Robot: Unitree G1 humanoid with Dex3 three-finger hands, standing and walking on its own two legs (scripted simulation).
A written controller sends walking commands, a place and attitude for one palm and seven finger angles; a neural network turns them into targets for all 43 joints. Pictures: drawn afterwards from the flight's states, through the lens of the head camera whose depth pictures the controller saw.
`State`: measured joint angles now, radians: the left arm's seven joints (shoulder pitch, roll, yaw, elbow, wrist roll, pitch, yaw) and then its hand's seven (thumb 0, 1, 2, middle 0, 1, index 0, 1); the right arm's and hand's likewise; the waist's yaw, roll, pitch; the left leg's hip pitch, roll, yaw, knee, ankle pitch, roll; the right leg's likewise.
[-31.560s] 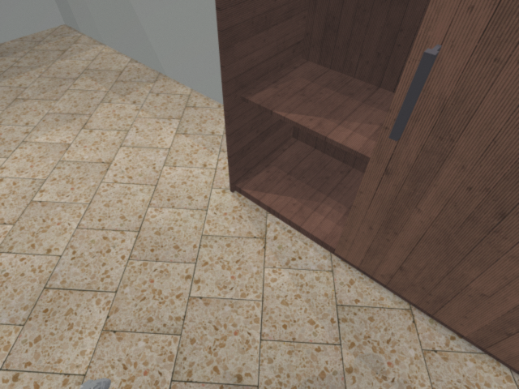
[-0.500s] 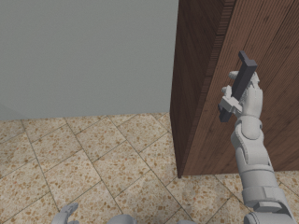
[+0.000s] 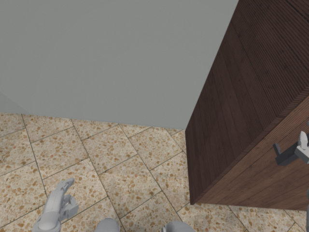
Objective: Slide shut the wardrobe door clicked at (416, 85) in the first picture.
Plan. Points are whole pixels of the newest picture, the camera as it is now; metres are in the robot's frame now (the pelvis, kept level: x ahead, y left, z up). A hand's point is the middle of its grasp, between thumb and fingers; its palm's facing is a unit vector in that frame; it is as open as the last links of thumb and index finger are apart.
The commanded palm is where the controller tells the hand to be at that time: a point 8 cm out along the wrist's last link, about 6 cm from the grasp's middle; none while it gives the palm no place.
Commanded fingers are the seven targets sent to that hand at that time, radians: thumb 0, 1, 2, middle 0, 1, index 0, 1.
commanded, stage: stop walking and hold the door there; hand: right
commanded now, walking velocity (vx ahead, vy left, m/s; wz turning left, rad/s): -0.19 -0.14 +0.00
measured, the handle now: (303, 135) +0.34 -0.37 +0.11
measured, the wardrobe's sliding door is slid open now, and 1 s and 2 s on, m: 0.00 0.00 0.01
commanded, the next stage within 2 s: loosen the grip on the handle in 1.94 s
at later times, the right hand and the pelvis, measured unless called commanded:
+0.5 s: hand (303, 148) +0.30 -0.34 +0.11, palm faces +0.48 +0.82 -0.32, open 5.8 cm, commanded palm +0.26 -0.38 +0.10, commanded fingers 0.00 -0.90 -0.90 0.45 1.40 0.45 1.40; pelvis -0.01 -0.03 +0.02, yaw +2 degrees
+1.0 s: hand (301, 149) +0.30 -0.34 +0.10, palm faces +0.43 +0.84 -0.33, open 5.5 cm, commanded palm +0.26 -0.39 +0.10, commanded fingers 0.00 -0.90 -0.90 0.45 1.40 0.45 1.40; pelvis -0.02 -0.04 +0.03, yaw +0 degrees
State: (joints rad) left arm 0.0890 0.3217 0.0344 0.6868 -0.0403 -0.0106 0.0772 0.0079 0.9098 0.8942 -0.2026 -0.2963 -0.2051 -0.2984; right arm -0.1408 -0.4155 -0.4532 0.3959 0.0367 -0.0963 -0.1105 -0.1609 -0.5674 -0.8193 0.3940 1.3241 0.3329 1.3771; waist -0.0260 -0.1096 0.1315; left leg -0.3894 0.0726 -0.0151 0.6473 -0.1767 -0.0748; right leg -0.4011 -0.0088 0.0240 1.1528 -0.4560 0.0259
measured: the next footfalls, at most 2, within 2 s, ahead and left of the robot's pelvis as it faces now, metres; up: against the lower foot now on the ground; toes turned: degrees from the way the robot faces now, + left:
right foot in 0.12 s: +0.07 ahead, -0.11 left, +0.00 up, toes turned -2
left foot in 0.34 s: +0.06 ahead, +0.10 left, +0.00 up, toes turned +4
